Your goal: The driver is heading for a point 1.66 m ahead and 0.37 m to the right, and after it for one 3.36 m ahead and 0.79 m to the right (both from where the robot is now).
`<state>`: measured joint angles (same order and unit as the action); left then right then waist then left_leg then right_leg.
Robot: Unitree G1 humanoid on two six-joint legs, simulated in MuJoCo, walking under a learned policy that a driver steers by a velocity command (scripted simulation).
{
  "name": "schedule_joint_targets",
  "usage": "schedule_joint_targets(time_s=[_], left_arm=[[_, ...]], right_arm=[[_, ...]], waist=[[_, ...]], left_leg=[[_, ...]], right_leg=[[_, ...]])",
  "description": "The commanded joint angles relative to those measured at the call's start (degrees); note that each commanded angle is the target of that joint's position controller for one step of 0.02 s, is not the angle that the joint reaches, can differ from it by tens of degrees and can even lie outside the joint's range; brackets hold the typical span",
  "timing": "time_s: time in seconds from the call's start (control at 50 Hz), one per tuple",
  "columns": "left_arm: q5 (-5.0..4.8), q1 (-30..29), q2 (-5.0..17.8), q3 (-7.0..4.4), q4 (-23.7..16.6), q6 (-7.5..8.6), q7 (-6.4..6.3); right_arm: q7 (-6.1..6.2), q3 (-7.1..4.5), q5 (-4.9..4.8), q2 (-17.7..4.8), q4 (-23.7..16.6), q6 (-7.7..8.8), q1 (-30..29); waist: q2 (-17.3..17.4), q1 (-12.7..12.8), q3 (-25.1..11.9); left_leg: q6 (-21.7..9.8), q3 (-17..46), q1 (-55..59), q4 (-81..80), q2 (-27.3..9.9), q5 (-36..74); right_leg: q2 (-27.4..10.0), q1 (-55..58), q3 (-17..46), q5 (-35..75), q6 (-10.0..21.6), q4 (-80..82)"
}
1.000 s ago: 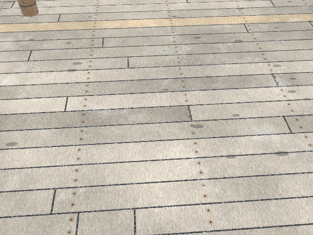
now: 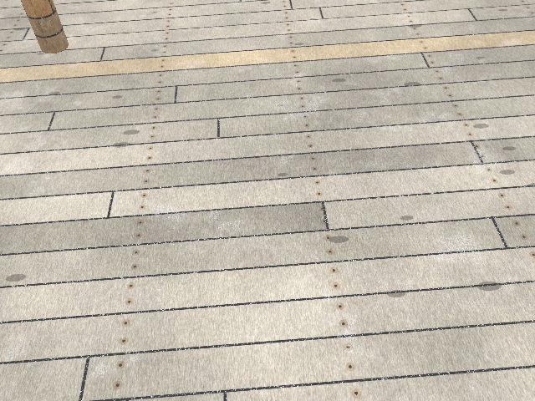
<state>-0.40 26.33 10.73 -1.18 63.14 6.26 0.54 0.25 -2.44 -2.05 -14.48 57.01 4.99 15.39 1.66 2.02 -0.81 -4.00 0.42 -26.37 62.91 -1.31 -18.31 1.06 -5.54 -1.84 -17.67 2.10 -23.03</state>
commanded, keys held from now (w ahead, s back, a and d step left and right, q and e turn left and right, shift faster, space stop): no key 1.00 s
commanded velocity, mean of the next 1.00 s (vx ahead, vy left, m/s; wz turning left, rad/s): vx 0.08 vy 0.00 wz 0.00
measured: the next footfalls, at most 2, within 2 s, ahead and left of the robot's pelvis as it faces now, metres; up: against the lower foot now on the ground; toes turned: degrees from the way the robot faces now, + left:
left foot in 0.26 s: +0.27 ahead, +0.11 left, +0.00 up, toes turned +0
right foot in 0.56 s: +0.22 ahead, -0.11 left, +0.00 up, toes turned -1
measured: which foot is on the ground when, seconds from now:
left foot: up 0.00-0.24, down 0.26-1.00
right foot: down 0.00-0.28, up 0.30-0.54, down 0.56-1.00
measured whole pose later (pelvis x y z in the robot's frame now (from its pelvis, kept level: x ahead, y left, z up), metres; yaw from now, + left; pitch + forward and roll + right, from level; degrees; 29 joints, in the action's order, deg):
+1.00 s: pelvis +0.21 +0.00 +0.00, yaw +0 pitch -1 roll +0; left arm 0.0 15.3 9.9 -2.0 61.4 1.5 -2.2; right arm 1.8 -1.6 -0.4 -12.4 61.3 0.2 9.4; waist 0.0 0.0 2.3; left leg -0.8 -0.8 -13.9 27.9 0.7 -13.4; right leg -0.2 -9.4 -1.0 -17.8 0.3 -27.8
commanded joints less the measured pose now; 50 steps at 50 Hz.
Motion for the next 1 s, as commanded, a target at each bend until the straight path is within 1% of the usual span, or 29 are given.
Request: schedule_joint_targets(time_s=[0.02, 0.06, 0.1, 0.12, 0.16, 0.2, 0.22, 0.24, 0.26, 0.28, 0.3, 0.32, 0.34, 0.36, 0.38, 0.4, 0.44, 0.46, 0.5, 0.52, 0.54, 0.56, 0.58, 0.6, 0.64, 0.68, 0.72, 0.82, 1.0], left_arm=[[0.60, 3.9, 4.9, -0.02, -1.6, -0.47, -0.22], [1.24, 3.9, 6.1, 0.09, -2.2, -1.58, -1.21], [1.26, 3.1, 7.7, 0.11, -3.0, -2.32, -2.13], [1.16, 4.2, 8.9, -0.13, -2.7, -2.48, -2.35], [0.52, 4.0, 10.1, -0.58, -2.4, -2.47, -2.49], [-0.09, 1.0, 9.9, -0.85, -2.9, -2.31, -2.56], [-0.26, -0.7, 9.7, -0.97, -3.3, -2.39, -2.59], [-0.12, -0.8, 9.4, -0.96, -3.4, -2.52, -2.39], [0.92, 1.1, 8.8, -0.71, -3.8, -2.35, -2.08], [1.61, 9.7, 2.9, 0.89, -2.7, -2.29, -1.81], [0.60, 10.5, 2.3, 0.97, -1.6, -2.24, -1.48], [-0.44, 7.2, 5.5, -0.09, -2.4, -2.65, -1.43], [-0.73, 2.2, 6.0, -0.44, -3.6, -3.20, -1.89], [-0.47, -0.5, 6.0, -0.89, -4.1, -4.07, -2.61], [0.25, -1.5, 6.2, -1.36, -4.5, -5.04, -3.31], [0.34, -0.1, 4.5, -1.13, -4.4, -5.73, -3.72], [0.50, -0.5, 3.7, -1.05, -4.4, -6.15, -4.42], [0.40, -1.6, 3.6, -0.97, -4.6, -6.40, -4.53], [0.59, -2.5, 4.2, -1.25, -4.4, -6.97, -4.23], [0.98, -2.8, 4.2, -1.33, -4.2, -7.21, -3.92], [1.74, -3.6, 4.7, -1.46, -4.4, -7.46, -3.67], [2.25, -4.7, 5.5, -1.44, -5.3, -7.56, -3.62], [1.80, -6.1, 8.4, -1.93, -5.9, -7.46, -3.81], [1.04, -7.0, 9.8, -2.51, -5.0, -6.93, -3.66], [1.22, -9.2, 6.7, -2.00, -4.8, -5.38, -3.42], [0.93, -10.0, 5.9, -2.01, -4.7, -4.18, -3.18], [0.57, -8.9, 5.8, -2.03, -4.1, -3.67, -3.03], [0.46, -7.4, 5.9, -2.03, -3.3, -3.95, -2.93], [0.38, -7.0, 5.2, -1.92, -2.5, -4.63, -2.87]], right_arm=[[-0.97, -1.22, 0.78, -3.6, -4.6, 1.59, -6.1], [-1.25, -0.44, 0.81, -0.7, -5.9, 0.93, -9.3], [-1.28, 0.61, 0.82, 1.3, -8.1, 0.52, -15.1], [-1.34, 0.71, 0.76, 0.9, -8.7, 0.22, -16.5], [-1.44, 0.49, 0.50, -0.9, -9.1, -0.38, -16.5], [-1.32, -0.35, 0.90, -3.8, -8.3, -0.54, -13.2], [-1.22, -1.03, 1.36, -5.2, -6.8, -0.38, -9.2], [-1.08, -1.87, 1.79, -6.8, -5.1, -0.16, -4.6], [-0.73, -2.62, 2.47, -9.9, -3.9, -0.11, 0.1], [-0.47, -2.66, 4.02, -12.1, -3.1, -0.74, 4.4], [-1.01, -1.14, 3.36, -7.2, -2.3, -1.07, 4.7], [-1.38, -0.63, 2.00, -6.1, -3.4, -1.06, -2.0], [-1.29, -0.17, 1.61, -4.7, -4.8, -1.05, -8.1], [-1.31, 0.50, 1.81, -3.3, -5.2, -0.97, -11.6], [-1.22, 0.67, 2.60, -3.0, -5.1, -0.83, -12.9], [-1.15, 0.36, 3.15, -4.2, -4.7, -1.06, -14.1], [-0.55, 0.26, 3.81, -4.3, -4.2, -1.35, -13.1], [-0.18, 0.18, 3.61, -4.7, -4.0, -1.56, -12.6], [0.33, 0.09, 2.56, -5.3, -4.0, -2.09, -13.2], [0.45, 0.14, 2.03, -5.2, -3.8, -2.38, -13.2], [0.47, 0.44, 1.77, -4.2, -3.0, -2.55, -12.0], [0.37, 0.73, 1.92, -3.4, -2.0, -2.66, -10.2], [0.43, 0.42, 2.17, -4.0, -1.8, -2.89, -8.5], [0.86, 0.21, 2.20, -4.0, -1.9, -3.24, -8.2], [1.51, 0.21, 2.35, -3.7, -1.2, -3.44, -7.0], [1.71, 0.24, 2.44, -3.3, -0.2, -3.44, -5.3], [1.53, 0.29, 2.33, -2.9, 0.4, -3.28, -5.0], [1.34, 0.21, 1.85, -3.0, 1.4, -3.51, -5.1], [1.84, -0.13, 1.62, -3.3, 3.1, -4.63, -4.6]], waist=[[-7.6, 0.3, 7.7], [-6.8, 0.1, 6.7], [-7.0, 0.9, 6.8], [-8.2, 1.3, 6.0], [-9.9, 0.2, 4.9], [-10.1, -2.8, 3.1], [-9.4, -5.2, 1.1], [-7.5, -7.4, -1.6], [-3.4, -8.2, -6.7], [8.3, -5.4, -16.7], [10.3, -5.2, -22.6], [6.3, -3.5, -14.7], [3.3, -2.4, -7.7], [1.0, -1.3, -3.5], [1.1, -0.2, -1.5], [3.6, 1.3, -1.0], [4.5, 1.2, -1.6], [4.4, 0.8, -2.6], [3.6, 1.3, -3.6], [3.5, 1.7, -2.6], [2.9, 1.6, -1.1], [1.8, 1.2, 1.7], [-1.2, -1.0, 4.7], [-6.1, -2.0, 6.5], [-7.9, -2.8, 5.7], [-6.9, -3.1, 3.5], [-5.1, -2.7, 1.8], [-2.8, -2.0, -0.1], [-1.8, -2.1, 0.8]], left_leg=[[0.4, -0.1, -19.2, -2.2, -4.1, 5.9], [2.2, -2.8, -15.1, -9.7, -2.3, 8.4], [3.4, -5.2, -7.4, -21.0, 0.1, 12.8], [3.7, -5.8, -3.9, -24.1, 1.2, 14.7], [3.0, -4.3, 1.0, -27.3, 1.7, 17.8], [1.0, -2.2, 4.9, -30.4, 2.1, 18.7], [-0.3, -2.5, 9.1, -33.3, 3.1, 20.7], [-1.6, -2.8, 15.3, -36.8, 3.5, 25.8], [-3.6, 2.6, 27.1, -34.5, -2.6, 45.2], [-14.3, 18.5, 44.2, -31.5, -17.8, 63.5], [-18.7, 28.2, 41.7, -37.3, -21.8, 62.3], [-16.1, 23.3, 31.8, -39.8, -19.3, 48.7], [-13.3, 18.6, 24.1, -42.4, -16.6, 38.3], [-11.3, 14.8, 16.2, -45.1, -14.2, 31.6], [-9.3, 11.9, 9.7, -47.1, -11.9, 26.8], [-9.4, 10.1, 6.1, -48.1, -10.8, 23.0], [-9.6, 8.3, 4.3, -48.5, -9.2, 20.5], [-9.4, 8.4, 5.0, -48.6, -9.0, 16.5], [-8.2, 8.8, 3.2, -49.3, -8.7, 3.9], [-6.8, 8.5, 0.9, -49.8, -7.9, -3.6], [-4.5, 8.4, -1.2, -50.4, -6.7, -10.9], [-1.7, 8.0, -2.6, -50.4, -5.4, -15.7], [0.3, 6.1, -1.7, -49.5, -3.1, -14.7], [1.4, 2.7, 4.4, -47.0, -0.4, -9.4], [1.2, 1.9, 11.2, -42.6, -0.1, -1.6], [0.5, 1.3, 13.1, -40.7, 0.1, 4.0], [0.3, 1.2, 14.0, -39.8, 0.0, 8.8], [0.4, 1.0, 15.7, -38.0, -0.3, 16.9], [0.8, 1.4, 17.7, -37.1, -0.6, 21.0]], right_leg=[[-13.6, 9.9, 13.6, 25.5, 6.4, 13.4], [-11.4, 7.0, 7.5, 38.2, 6.0, 11.8], [-9.1, 1.0, 3.5, 41.5, 5.4, 11.3], [-9.1, -0.2, 3.3, 41.9, 5.5, 10.8], [-10.9, -0.5, 4.2, 43.3, 5.7, 9.4], [-12.1, 2.2, 5.0, 46.8, 4.5, 5.7], [-11.7, 3.6, 4.9, 49.9, 3.6, 1.5], [-9.6, 4.0, 4.1, 49.8, 2.2, -5.0], [-6.7, -2.0, 2.9, 38.1, 0.0, -14.2], [-0.2, -15.7, 1.1, 4.9, -3.4, -33.8], [2.4, -15.9, 7.1, -20.9, -4.8, -44.1], [-0.5, -17.8, 8.6, -20.7, -5.0, -47.6], [-2.3, -20.1, 6.8, -18.3, -5.1, -47.0], [-3.7, -19.3, 6.0, -16.0, -5.5, -43.5], [-5.0, -15.3, 6.0, -13.0, -5.3, -39.4], [-5.0, -12.1, 5.3, -11.7, -5.5, -34.6], [-4.3, -9.0, 3.9, -11.0, -5.7, -25.7], [-4.1, -7.9, 3.4, -9.3, -5.5, -21.7], [-3.6, -2.9, 2.3, 1.5, -4.7, -13.4], [-3.0, 0.0, 1.6, 5.9, -3.9, -9.7], [-3.1, 1.5, 1.7, 6.7, -2.9, -7.6], [-5.0, 0.9, 3.8, 6.2, -1.6, -3.8], [-6.4, -3.6, 5.1, 0.1, 0.0, -1.5], [-5.4, -12.0, 5.2, -8.4, 0.9, 0.4], [-5.2, -15.3, 5.4, -7.6, -0.4, 3.3], [-5.1, -12.9, 5.3, -1.4, -1.2, 2.7], [-4.9, -10.4, 4.9, 4.2, -1.1, 1.4], [-4.3, -7.4, 3.9, 12.3, -0.7, -0.5], [-3.8, -6.4, 3.2, 16.4, -0.6, -0.4]])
